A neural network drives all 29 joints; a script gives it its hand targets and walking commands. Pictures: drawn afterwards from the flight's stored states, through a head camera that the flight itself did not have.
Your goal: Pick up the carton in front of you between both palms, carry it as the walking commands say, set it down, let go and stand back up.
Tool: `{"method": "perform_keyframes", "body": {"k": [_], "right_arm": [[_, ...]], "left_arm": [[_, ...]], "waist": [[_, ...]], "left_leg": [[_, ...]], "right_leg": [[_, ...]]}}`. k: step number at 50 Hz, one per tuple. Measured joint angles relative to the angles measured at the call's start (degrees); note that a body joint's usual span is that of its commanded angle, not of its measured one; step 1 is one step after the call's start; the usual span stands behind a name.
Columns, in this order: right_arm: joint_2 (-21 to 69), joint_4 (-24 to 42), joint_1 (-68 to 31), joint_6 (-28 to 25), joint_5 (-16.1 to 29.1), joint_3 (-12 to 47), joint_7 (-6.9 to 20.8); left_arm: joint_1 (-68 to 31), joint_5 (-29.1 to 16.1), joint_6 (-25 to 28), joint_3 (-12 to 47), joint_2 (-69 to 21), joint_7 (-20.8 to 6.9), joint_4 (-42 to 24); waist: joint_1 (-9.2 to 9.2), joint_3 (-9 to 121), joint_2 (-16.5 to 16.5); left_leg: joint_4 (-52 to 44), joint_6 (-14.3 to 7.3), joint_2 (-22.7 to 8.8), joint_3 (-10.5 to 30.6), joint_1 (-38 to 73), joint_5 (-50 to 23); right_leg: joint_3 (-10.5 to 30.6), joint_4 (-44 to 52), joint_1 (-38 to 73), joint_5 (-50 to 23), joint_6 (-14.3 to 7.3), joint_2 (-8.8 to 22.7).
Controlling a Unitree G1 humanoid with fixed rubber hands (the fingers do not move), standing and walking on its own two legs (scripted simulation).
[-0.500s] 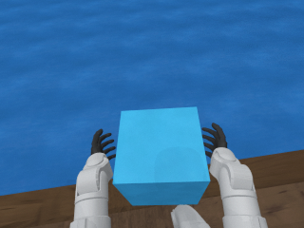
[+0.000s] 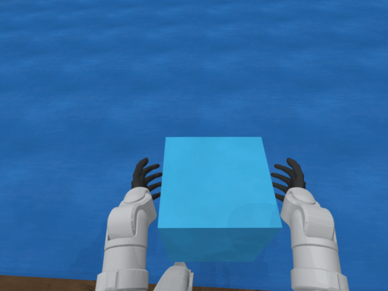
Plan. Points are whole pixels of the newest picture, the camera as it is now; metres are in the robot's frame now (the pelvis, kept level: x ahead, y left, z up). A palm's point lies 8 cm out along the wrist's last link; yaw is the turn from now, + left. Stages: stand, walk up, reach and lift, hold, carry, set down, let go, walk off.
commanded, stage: carry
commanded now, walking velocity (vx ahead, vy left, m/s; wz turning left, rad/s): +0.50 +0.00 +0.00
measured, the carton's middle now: (212, 203) +0.32 +0.02 -0.03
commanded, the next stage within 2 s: none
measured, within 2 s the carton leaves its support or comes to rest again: neither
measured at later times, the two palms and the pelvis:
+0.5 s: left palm (182, 125) +0.74 +0.16 -0.17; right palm (262, 125) +0.73 -0.15 -0.15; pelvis +0.43 +0.01 -0.21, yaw +2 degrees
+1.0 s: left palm (183, 79) +1.12 +0.20 -0.20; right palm (243, 78) +1.12 -0.10 -0.19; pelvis +0.80 +0.05 -0.25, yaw +0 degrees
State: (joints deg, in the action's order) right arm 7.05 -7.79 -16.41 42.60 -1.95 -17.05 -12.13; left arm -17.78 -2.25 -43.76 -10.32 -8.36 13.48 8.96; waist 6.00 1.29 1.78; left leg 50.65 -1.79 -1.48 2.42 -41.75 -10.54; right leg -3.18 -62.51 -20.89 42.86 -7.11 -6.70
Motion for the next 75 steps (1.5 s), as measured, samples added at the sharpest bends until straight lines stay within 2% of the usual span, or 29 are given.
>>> {"method": "perform_keyframes", "body": {"k": [3, 5, 6, 7, 9, 11, 13, 15, 20, 23, 25, 26, 28, 30, 32, 38, 40, 42, 45, 47, 48, 51, 53, 57, 63, 69, 72, 73, 75], "right_arm": [[-0.61, 1.86, 0.53, -0.99, 1.05, 0.74, 0.20], [-0.50, 1.59, -0.47, -1.53, 1.45, 2.37, 0.07], [-0.18, 1.26, -1.28, -1.59, 1.35, 3.48, -0.05], [0.14, 1.06, -2.06, -1.73, 1.39, 4.48, -0.29], [-0.05, 0.95, -2.71, -1.79, 2.75, 6.44, -0.94], [-0.03, 1.00, -2.05, -1.55, 4.04, 7.91, -1.51], [0.32, 0.33, -0.71, -1.27, 4.07, 8.07, -2.12], [1.07, -0.76, 0.21, -1.17, 3.98, 7.54, -2.13], [1.78, -1.76, 0.80, -2.84, 3.79, 7.53, -1.48], [1.75, -0.16, 0.73, -4.11, 4.47, 8.06, -1.09], [1.47, 1.88, 0.99, -4.39, 4.67, 8.18, -0.72], [1.15, 2.73, 1.22, -4.44, 4.71, 8.38, -0.63], [-0.81, 3.18, -0.16, -4.94, 4.91, 8.17, -0.63], [-2.96, 3.66, -0.74, -5.39, 5.69, 7.89, -1.28], [-3.11, 3.87, 0.12, -5.17, 5.45, 7.04, -1.62], [-0.28, 3.62, 3.29, -4.50, 2.54, 3.20, -0.06], [0.44, 3.95, 3.91, -4.38, 2.04, 3.41, 0.40], [0.90, 4.99, 4.39, -4.26, 1.48, 3.65, 0.65], [0.81, 6.70, 4.33, -4.05, 1.30, 4.40, 0.85], [0.48, 7.29, 3.32, -3.55, 1.41, 5.16, 0.84], [0.60, 7.34, 2.45, -3.66, 1.45, 5.59, 0.68], [0.76, 9.15, 1.42, -2.37, 2.28, 7.50, -0.15], [1.42, 11.91, 3.41, -0.59, 2.35, 8.18, -0.11], [0.49, 16.73, 8.26, 3.73, 2.31, 9.59, 1.05], [0.21, 24.20, 14.06, 9.82, 3.09, 11.69, 1.25], [0.63, 31.75, 20.49, 15.47, 2.60, 14.43, 2.63], [0.75, 34.79, 22.63, 18.51, 1.87, 15.08, 2.69], [0.78, 34.68, 22.61, 19.24, 1.69, 14.52, 2.67], [0.87, 34.05, 22.53, 20.75, 1.36, 13.81, 2.50]], "left_arm": [[-0.25, 0.34, 1.38, 0.02, -0.58, -0.41, -1.19], [0.63, 0.29, 1.91, -0.69, 0.08, -0.97, -3.09], [1.36, 0.54, 2.33, -1.09, 0.81, -0.94, -3.99], [1.28, 1.14, 3.09, -1.50, 1.73, -0.76, -3.96], [0.38, 2.79, 4.14, -2.68, 2.71, -0.18, -2.43], [0.14, 3.90, 4.42, -3.96, 2.65, 0.10, -0.61], [1.15, 4.48, 4.41, -5.12, 1.79, -0.20, 0.45], [2.24, 4.62, 4.08, -6.09, 1.16, -0.94, 0.89], [3.84, 4.45, 5.83, -6.58, 0.83, -2.10, -0.73], [4.88, 3.69, 6.94, -5.49, 1.24, -1.96, -2.87], [4.88, 3.32, 7.18, -4.18, 1.56, -1.64, -4.17], [4.65, 3.29, 7.07, -3.54, 1.74, -1.47, -4.66], [2.18, 2.84, 7.01, -2.10, 1.94, -0.66, -4.33], [-0.21, 1.49, 6.62, -0.11, 2.40, 0.20, -3.64], [0.26, 0.42, 5.77, 1.02, 2.18, 0.37, -4.00], [4.99, -0.76, 4.61, 2.01, -0.05, -1.07, -6.18], [5.83, -0.96, 4.80, 1.89, 0.26, -1.45, -6.28], [6.14, -1.20, 4.89, 1.80, 0.38, -1.92, -6.81], [5.85, -0.50, 4.93, 2.14, 0.33, -2.28, -7.89], [5.69, 0.25, 4.48, 2.01, 0.54, -2.34, -9.40], [4.79, 0.62, 4.35, 1.88, 1.32, -2.21, -9.78], [3.60, 0.98, 3.52, 1.37, 3.09, -1.33, -11.26], [4.57, 1.43, 2.23, 0.87, 2.51, -1.06, -13.02], [7.35, 3.13, -1.76, 1.64, 0.30, -2.10, -16.37], [14.47, 3.18, -8.41, 5.94, 1.11, -3.42, -24.84], [23.12, 2.81, -14.99, 8.05, 0.55, -4.52, -35.23], [24.80, 2.68, -17.69, 8.74, 0.52, -4.56, -37.41], [24.43, 2.75, -17.91, 9.09, 0.57, -4.53, -36.22], [23.75, 2.65, -18.81, 9.18, 0.61, -4.58, -34.22]], "waist": [[-0.78, -0.42, 0.95], [-3.75, -0.40, 0.88], [-6.18, -0.14, 1.10], [-8.28, 0.24, 0.57], [-11.01, 0.59, -0.26], [-12.62, 0.41, -1.28], [-13.03, 0.25, -1.87], [-13.09, -0.10, -2.28], [-13.26, -1.53, -4.47], [-13.02, -1.41, -5.60], [-12.02, -0.97, -5.98], [-11.12, -0.55, -6.27], [-8.86, -0.12, -3.73], [-5.76, -1.00, -2.36], [-3.66, -1.52, -1.95], [-0.22, -2.91, -1.06], [-0.44, -3.32, -0.76], [-1.07, -3.42, -0.96], [-2.67, -2.68, -1.19], [-3.87, -1.76, -1.32], [-4.64, -1.68, -2.53], [-6.27, -1.43, -2.54], [-6.77, -0.42, -1.48], [-7.12, 1.65, -0.18], [-7.32, 4.75, -1.31], [-6.76, 8.14, -1.59], [-6.54, 8.86, -0.55], [-6.15, 9.00, 0.61], [-5.41, 8.76, 0.67]], "left_leg": [[-12.68, -0.72, 0.85, -2.96, 5.11, -8.79], [-15.59, -2.35, 2.27, -6.49, 11.22, -9.96], [-16.65, -3.77, 2.94, -7.53, 15.19, -2.27], [-15.15, -4.66, 4.08, -7.66, 16.51, 10.64], [-10.09, -4.90, 6.28, -6.78, 16.93, 29.73], [-4.31, -5.52, 7.35, -7.59, 15.85, 30.99], [-0.41, -5.83, 7.87, -7.72, 16.65, 37.11], [2.04, -5.57, 7.84, -7.42, 18.14, 42.32], [8.12, -4.42, 7.97, -5.36, 23.23, 53.74], [12.28, -3.88, 8.34, -5.01, 28.02, 61.80], [18.14, -4.20, 8.17, -6.00, 30.98, 60.50], [24.12, -3.98, 8.07, -6.83, 31.32, 60.44], [37.67, -2.59, 6.45, -5.22, 26.52, 56.04], [44.64, -1.45, 5.54, -2.38, 19.01, 50.46], [42.85, -1.24, 4.09, -0.59, 12.01, 43.45], [22.82, -0.06, -0.83, -1.02, -3.70, 34.24], [12.79, -0.20, -1.68, -1.82, -5.02, 28.08], [0.88, -0.43, -1.71, -3.29, -3.52, 20.94], [-14.56, -0.94, -0.52, -6.49, 2.54, 12.86], [-21.91, -1.71, 0.34, -9.11, 9.02, 9.19], [-20.57, -2.48, 1.09, -10.00, 9.62, 11.84], [-19.77, -3.41, 1.13, -10.77, 12.24, 17.53], [-23.77, -2.50, 0.65, -10.61, 15.87, 17.52], [-31.58, -2.47, -0.30, -9.89, 23.64, 17.75], [-36.33, -0.99, -0.36, -9.23, 33.27, 21.66], [-36.43, 1.40, -0.12, -9.06, 41.71, 28.89], [-26.79, 2.96, -1.58, -8.59, 42.03, 36.89], [-18.68, 2.96, -3.02, -8.39, 38.94, 37.77], [-0.40, 2.32, -2.81, -5.99, 30.26, 36.99]], "right_leg": [[0.15, -5.75, 2.90, 7.96, 0.48, 0.04], [-1.78, -16.02, 2.82, 1.68, 1.02, 1.78], [-2.50, -24.81, 0.89, -2.53, 1.67, 2.47], [-1.45, -33.34, -2.26, -3.13, 2.94, 2.72], [2.16, -39.03, -9.14, -6.20, 3.77, 2.50], [5.48, -32.83, -15.17, -11.07, 4.36, 3.50], [6.96, -19.62, -18.79, -15.10, 5.56, 5.33], [6.95, -11.99, -22.11, -22.42, 5.79, 6.90], [5.00, 14.69, -22.97, -53.76, 4.91, 8.99], [1.79, 30.46, -17.44, -64.53, 4.30, 8.61], [-1.11, 38.76, -11.39, -67.89, 3.83, 8.29], [-2.00, 40.84, -7.79, -64.48, 3.18, 8.19], [-2.77, 35.64, -6.83, -40.72, 1.50, 5.86], [-3.26, 28.80, -9.58, -36.89, -0.63, 4.23], [-3.27, 24.94, -9.68, -31.42, -0.25, 3.36], [-2.71, 24.27, -2.96, -22.26, 1.20, 3.34], [-2.44, 26.24, 0.92, -20.49, 2.26, 3.51], [-2.30, 29.21, 5.45, -23.15, 2.22, 4.07], [-2.30, 30.93, 11.72, -16.43, 3.81, 4.68], [-2.82, 25.73, 13.03, -13.84, 4.94, 5.62], [-2.16, 19.58, 11.18, -15.04, 5.66, 6.84], [1.47, -0.07, 2.08, -15.07, 6.84, 5.98], [1.05, -2.06, -2.50, -17.81, 7.17, 6.24], [-0.24, 7.56, -7.87, -22.12, 7.96, 7.86], [-2.22, 22.34, -11.59, -30.96, 8.86, 10.48], [-6.37, 34.23, -8.79, -38.49, 7.92, 10.50], [-9.07, 37.31, -4.43, -37.61, 6.02, 9.15], [-9.84, 34.64, -4.85, -36.84, 4.39, 8.64], [-10.51, 32.21, -4.24, -34.00, 2.61, 8.75]]}}
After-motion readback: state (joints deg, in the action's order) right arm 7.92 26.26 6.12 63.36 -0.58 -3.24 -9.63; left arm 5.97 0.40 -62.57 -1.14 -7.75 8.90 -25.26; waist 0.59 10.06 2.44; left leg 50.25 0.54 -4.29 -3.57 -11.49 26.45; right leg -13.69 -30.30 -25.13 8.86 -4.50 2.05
